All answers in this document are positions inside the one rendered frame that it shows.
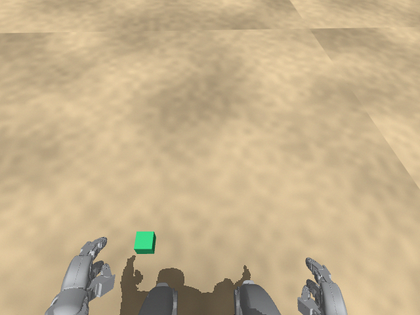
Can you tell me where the left robot hand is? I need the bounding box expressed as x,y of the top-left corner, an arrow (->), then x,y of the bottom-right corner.
60,237 -> 116,302

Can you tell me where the left robot arm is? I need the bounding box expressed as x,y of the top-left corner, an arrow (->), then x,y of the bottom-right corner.
45,288 -> 89,315

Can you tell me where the cube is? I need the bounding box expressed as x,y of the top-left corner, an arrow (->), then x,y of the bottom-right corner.
134,232 -> 156,254

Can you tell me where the right robot hand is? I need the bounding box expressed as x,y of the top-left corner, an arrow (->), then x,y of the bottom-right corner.
297,257 -> 348,315

